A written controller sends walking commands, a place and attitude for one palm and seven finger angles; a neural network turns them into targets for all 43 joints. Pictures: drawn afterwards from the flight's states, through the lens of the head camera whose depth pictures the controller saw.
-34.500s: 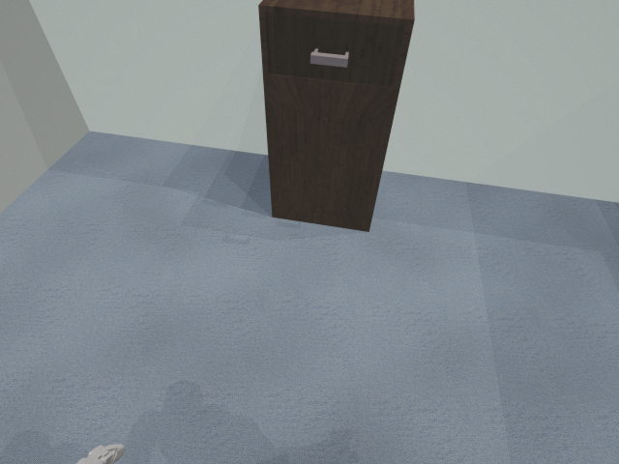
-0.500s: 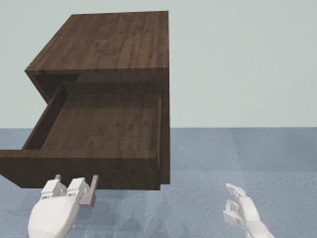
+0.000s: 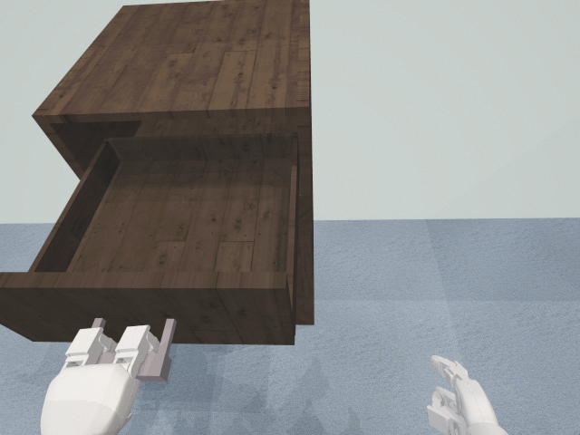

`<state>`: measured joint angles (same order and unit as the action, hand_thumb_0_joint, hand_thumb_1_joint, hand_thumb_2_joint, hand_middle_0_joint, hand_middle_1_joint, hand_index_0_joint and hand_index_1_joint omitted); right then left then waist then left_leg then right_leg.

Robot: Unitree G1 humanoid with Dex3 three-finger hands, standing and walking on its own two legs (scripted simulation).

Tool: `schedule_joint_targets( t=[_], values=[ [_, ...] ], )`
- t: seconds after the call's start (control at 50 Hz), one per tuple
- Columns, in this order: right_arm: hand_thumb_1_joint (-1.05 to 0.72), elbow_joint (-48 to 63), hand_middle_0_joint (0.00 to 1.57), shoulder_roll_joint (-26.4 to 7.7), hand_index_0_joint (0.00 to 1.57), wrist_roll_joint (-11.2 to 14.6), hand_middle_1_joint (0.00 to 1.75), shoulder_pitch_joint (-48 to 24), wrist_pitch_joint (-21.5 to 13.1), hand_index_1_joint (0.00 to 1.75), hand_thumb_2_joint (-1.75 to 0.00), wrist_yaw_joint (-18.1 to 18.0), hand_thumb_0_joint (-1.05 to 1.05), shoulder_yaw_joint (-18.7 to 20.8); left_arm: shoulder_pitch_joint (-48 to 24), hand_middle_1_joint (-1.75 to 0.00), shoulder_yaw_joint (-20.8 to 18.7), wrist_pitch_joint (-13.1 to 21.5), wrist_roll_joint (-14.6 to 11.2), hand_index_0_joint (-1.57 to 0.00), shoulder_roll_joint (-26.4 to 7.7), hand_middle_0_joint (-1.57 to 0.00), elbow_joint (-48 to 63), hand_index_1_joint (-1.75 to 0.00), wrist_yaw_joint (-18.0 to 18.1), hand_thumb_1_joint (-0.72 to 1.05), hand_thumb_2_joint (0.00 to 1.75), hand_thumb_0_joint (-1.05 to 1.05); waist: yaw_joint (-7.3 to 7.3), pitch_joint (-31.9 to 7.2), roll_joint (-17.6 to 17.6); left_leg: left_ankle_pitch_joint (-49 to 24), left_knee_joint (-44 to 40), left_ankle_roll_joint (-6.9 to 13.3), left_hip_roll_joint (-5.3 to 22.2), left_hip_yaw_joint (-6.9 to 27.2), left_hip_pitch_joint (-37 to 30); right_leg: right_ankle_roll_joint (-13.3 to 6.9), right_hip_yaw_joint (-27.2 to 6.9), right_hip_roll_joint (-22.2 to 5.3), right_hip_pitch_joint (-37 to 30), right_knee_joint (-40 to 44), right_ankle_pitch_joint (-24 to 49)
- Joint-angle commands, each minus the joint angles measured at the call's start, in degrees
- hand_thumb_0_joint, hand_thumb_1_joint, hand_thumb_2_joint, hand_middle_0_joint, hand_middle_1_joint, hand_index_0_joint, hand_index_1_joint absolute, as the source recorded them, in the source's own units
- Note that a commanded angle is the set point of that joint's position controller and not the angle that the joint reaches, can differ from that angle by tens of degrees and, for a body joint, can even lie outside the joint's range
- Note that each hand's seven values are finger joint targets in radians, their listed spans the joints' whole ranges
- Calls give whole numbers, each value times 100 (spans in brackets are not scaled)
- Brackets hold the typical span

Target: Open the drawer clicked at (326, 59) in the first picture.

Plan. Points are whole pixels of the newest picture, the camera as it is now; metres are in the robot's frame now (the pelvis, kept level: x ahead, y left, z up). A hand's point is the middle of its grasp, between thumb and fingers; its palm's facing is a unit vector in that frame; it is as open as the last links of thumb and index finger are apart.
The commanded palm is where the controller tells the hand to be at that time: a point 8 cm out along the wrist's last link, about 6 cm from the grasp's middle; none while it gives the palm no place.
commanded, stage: open the thumb to release the handle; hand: left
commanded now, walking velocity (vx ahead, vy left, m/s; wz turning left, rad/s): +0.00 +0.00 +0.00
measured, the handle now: (127, 346) +0.21 +0.23 +0.04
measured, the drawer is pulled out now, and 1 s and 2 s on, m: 0.30 0.30 0.30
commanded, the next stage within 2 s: lift the hand off the handle in 0.42 s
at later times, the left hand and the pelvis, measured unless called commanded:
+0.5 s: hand (120, 401) +0.15 +0.22 +0.03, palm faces -0.01 -0.08 -1.00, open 13.1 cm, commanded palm +0.13 +0.23 +0.08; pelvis -0.02 -0.02 +0.02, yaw +1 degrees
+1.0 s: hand (122, 383) +0.17 +0.22 +0.04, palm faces +0.03 -0.09 -1.00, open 13.6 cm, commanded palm +0.14 +0.23 +0.10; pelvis -0.02 -0.01 +0.02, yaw +1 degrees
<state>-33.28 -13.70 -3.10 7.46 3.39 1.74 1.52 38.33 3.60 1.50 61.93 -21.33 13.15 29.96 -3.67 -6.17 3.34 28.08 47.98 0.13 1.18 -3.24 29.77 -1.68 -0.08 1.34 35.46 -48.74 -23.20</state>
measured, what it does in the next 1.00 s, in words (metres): stands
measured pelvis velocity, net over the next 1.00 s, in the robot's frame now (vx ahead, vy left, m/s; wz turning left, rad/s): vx -0.02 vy -0.01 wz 0.03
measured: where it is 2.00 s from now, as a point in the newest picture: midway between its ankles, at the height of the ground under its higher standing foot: outside the picture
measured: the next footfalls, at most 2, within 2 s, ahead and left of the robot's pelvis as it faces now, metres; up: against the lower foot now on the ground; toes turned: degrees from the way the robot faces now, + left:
none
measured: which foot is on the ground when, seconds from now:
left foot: down 0.00-1.00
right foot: down 0.00-1.00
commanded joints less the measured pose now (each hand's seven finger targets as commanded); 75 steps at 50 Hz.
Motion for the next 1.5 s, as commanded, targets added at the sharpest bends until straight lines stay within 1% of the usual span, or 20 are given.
schedule_joint_targets(
  t=[0.0, 0.08, 0.16, 0.3, 0.44, 0.48, 0.5, 0.54, 0.62, 0.8, 0.88, 0.98, 1.04, 1.18, 1.2, 1.26, 1.32, 1.38, 1.4, 1.48],
  values=[
    [-90, 890, 20, -490, 20, 52, 30, -759, -333, 30, -90, -187, 0, 165, -300, -131, -1048, -330, -150, -38, -705, -38, 741, -131, 280, 55, 75, 0, -156, -1139, -207, -2016, -581, 22, -298, 344, -502, -119, -260, 56, -1020, 683, 2081],
    [-90, 823, 20, -488, 20, 89, 30, -855, -320, 30, -90, -329, 0, 107, -871, -128, -1015, -527, -135, -35, -846, -35, 602, -128, 151, 27, 63, 0, -130, -1030, -370, -1704, -714, 44, -336, 324, -469, -94, -299, 29, -1161, 897, 1864],
    [-90, 768, 20, -429, 20, 138, 30, -1022, -332, 30, -90, -430, 0, 12, -1036, -125, -919, -615, -157, -33, -884, -33, 318, -125, -117, -1, 51, 0, -185, -526, -574, -1319, -897, 89, -370, 260, -345, -49, -352, -24, -1289, 1187, 1515],
    [-90, 715, 20, -374, 20, 144, 30, -1090, -382, 30, -90, -522, 0, -69, -1123, -120, -1021, -438, -251, -30, -1051, -30, 116, -120, -489, -50, 30, 0, -281, -308, -345, -1189, -1105, 93, -396, 220, -512, -23, -585, -88, -1522, 1585, 1126],
    [-90, 632, 20, -383, 20, 112, 30, -1050, -440, 30, -90, -501, 0, -2, -1461, -120, -1014, -120, -237, -30, -978, -30, -2, -120, -502, -50, 30, 0, -223, -186, -231, -1130, -1169, 79, -411, 239, -559, -38, -615, -107, -1417, 1772, 856],
    [-90, 602, 20, -403, 20, 83, 30, -1012, -440, 30, -90, -514, 0, 40, -1728, -120, -1156, -74, -169, -30, -1124, -30, -3, -120, -438, -50, 30, 0, -201, -371, -249, -1199, -1160, 74, -414, 242, -632, -39, -646, -105, -1449, 1791, 872],
    [-90, 616, 20, -388, 20, 72, 30, -997, -460, 30, -90, -489, 0, 38, -1791, -120, -775, -83, -158, -30, -749, -30, -101, -120, -418, -50, 30, 0, -143, -374, -339, -1149, -1132, 77, -423, 243, -592, -22, -564, -117, -1367, 1735, 838],
    [-90, 581, 20, -409, 20, 88, 30, -953, -484, 30, -90, -472, 0, 88, -1969, -120, -701, -61, -117, -30, -684, -30, -132, -120, -372, -50, 30, 0, -120, -494, -298, -1207, -1146, 71, -399, 250, -634, -42, -422, -79, -1304, 1630, 943],
    [-90, 544, 20, -416, 20, 82, 30, -948, -478, 30, -90, -487, 0, 124, -2130, -120, -766, -146, -12, -30, -806, -30, -150, -120, -253, -50, 30, 0, -157, -788, -388, -1295, -1131, 68, -403, 236, -669, -44, -399, -82, -1398, 1545, 1130],
    [-90, 489, 20, -423, 20, 139, 30, -1048, -425, 30, -90, -521, 0, 61, -2569, -120, -526, -431, -53, -30, -693, -30, -292, -120, -317, -50, 30, 0, -97, -668, -397, -1388, -1260, 54, -353, 264, -703, -41, -237, -47, -1405, 1510, 1197],
    [-90, 557, 20, -404, 20, 123, 30, -1095, -429, 30, -90, -539, 0, 57, -2433, -120, -737, -465, -82, -30, -960, -30, 284, -120, -343, -50, 30, 0, -230, -942, -191, -1610, -1371, 38, -345, 270, -984, -74, -233, -35, -1681, 1547, 1333],
    [-90, 616, 20, -356, 20, 130, 30, -1196, -416, 30, -90, -489, 0, 16, -2282, -120, -606, -447, -188, -30, -835, -30, 801, -120, -513, -50, 30, 0, -230, -657, -30, -1816, -1520, 25, -305, 296, -1194, -91, -178, -27, -1705, 1674, 1361],
    [-90, 617, 20, -349, 20, 134, 30, -1203, -419, 30, -90, -463, 0, -16, -2345, -120, -544, -486, -213, -30, -802, -30, 828, -120, -635, -50, 30, 0, -223, -437, -162, -1709, -1630, 51, -283, 330, -1186, -75, -137, -22, -1698, 1745, 1167],
    [-90, 641, 20, -390, 20, 187, 30, -1345, -335, 30, -90, -457, 0, -71, -2430, -120, -639, -686, -410, -30, -1011, -30, 1138, -120, -1106, -50, 30, 0, -262, -399, -206, -1976, -1910, 47, -257, 330, -1535, -55, -215, -45, -2157, 2063, 1438],
    [-90, 648, 20, -376, 20, 163, 30, -1333, -341, 30, -90, -445, 0, -107, -2578, -120, -427, -684, -389, -30, -870, -30, 1250, -120, -1173, -50, 30, 0, -239, -364, -159, -1977, -1910, 81, -267, 312, -1571, -30, -175, -80, -2117, 2070, 1428],
    [-90, 634, 20, -380, 20, 162, 30, -1322, -324, 30, -90, -429, 0, -97, -2741, -120, -403, -643, -423, -30, -904, -30, 1483, -120, -1329, -50, 30, 0, -253, -411, -101, -2132, -2043, 73, -249, 325, -1740, -35, -125, -66, -2268, 2157, 1558],
    [-90, 634, 20, -415, 20, 163, 30, -1319, -321, 30, -90, -448, 0, -110, -2586, -120, -734, -566, -504, -30, -1226, -30, 1726, -120, -1397, -50, 30, 0, -328, -519, 21, -2394, -2112, 48, -235, 319, -1892, -54, -207, -63, -2532, 2249, 1883],
    [-90, 704, 20, -438, 20, 167, 30, -1378, -329, 30, -90, -423, 0, -140, -2344, -120, -735, -550, -544, -30, -1179, -30, 2004, -120, -1435, -50, 30, 0, -355, -630, 162, -2786, -2124, 3, -198, 344, -2057, -61, -237, -63, -2669, 2283, 2247],
    [-90, 702, 20, -395, 20, 145, 30, -1256, -347, 30, -90, -387, 0, -175, -2276, -120, -679, -539, -523, -30, -1114, -30, 2061, -120, -1459, -50, 30, 0, -348, -572, -38, -2826, -2104, 33, -185, 334, -2015, -30, -134, -110, -2636, 2259, 2235],
    [-90, 676, 20, -461, 20, 242, 30, -1505, -235, 30, -90, -348, 0, -180, -2230, -120, -857, -738, -658, -30, -1257, -30, 1911, -120, -1651, -50, 30, 0, -334, -221, -106, -2662, -2314, 9, -152, 371, -2019, -41, -252, -63, -2722, 2478, 2121]
  ],
)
